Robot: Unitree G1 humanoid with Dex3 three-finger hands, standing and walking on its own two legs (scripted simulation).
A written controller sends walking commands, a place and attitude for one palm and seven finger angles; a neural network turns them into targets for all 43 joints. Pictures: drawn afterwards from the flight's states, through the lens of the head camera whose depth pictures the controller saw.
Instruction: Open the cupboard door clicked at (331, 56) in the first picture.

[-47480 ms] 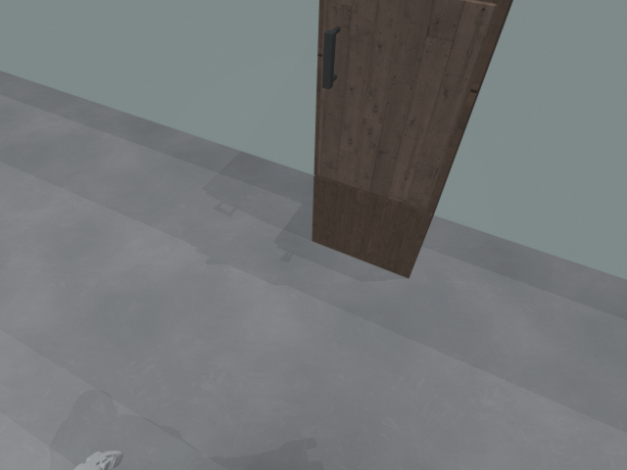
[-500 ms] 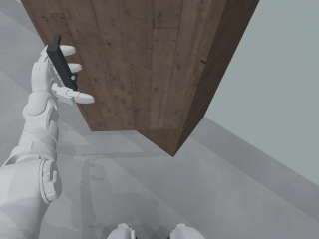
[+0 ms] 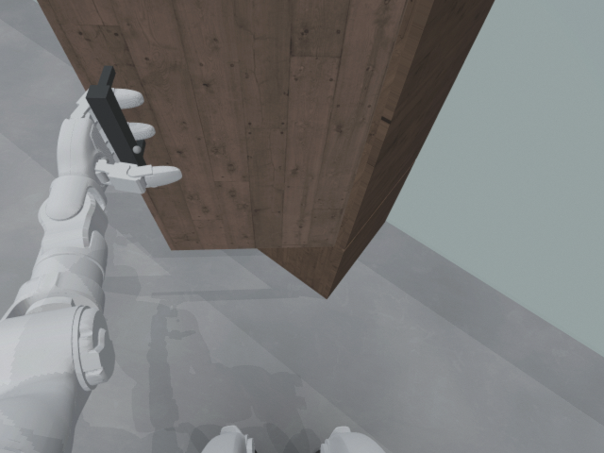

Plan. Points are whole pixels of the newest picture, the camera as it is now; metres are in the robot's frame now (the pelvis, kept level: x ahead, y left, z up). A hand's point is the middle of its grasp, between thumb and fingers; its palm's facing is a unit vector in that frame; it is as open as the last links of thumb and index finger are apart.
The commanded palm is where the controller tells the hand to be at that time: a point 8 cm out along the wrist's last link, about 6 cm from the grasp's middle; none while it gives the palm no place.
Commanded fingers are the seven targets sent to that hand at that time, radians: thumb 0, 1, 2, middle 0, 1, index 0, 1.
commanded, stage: close the thumb around the handle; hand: left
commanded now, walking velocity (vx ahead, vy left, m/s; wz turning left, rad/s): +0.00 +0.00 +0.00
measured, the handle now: (123, 124) +0.53 +0.21 +0.09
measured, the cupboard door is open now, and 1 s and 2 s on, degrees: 40 52 83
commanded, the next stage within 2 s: pull the door open along its arc in 0.46 s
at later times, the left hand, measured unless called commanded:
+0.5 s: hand (138, 149) +0.49 +0.19 +0.09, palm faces +0.05 -1.00 -0.01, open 5.5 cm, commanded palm +0.46 +0.23 +0.09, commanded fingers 0.00 0.90 0.90 -0.40 -1.35 -0.40 -1.35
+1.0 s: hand (141, 196) +0.41 +0.17 +0.09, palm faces +0.02 -1.00 +0.01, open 5.8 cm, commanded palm +0.35 +0.22 +0.09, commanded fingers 0.00 0.90 0.90 -0.40 -1.35 -0.40 -1.35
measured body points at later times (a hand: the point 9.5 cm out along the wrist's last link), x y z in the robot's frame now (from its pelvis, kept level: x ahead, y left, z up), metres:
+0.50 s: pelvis +0.00 +0.00 +0.00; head +0.10 +0.01 +0.44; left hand +0.48 +0.24 +0.09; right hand +0.01 -0.26 -0.12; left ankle +0.01 +0.10 -0.69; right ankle -0.01 -0.10 -0.69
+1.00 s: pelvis +0.02 +0.00 +0.01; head +0.08 +0.00 +0.46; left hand +0.41 +0.23 +0.09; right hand +0.08 -0.26 -0.10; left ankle +0.01 +0.10 -0.69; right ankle -0.01 -0.10 -0.69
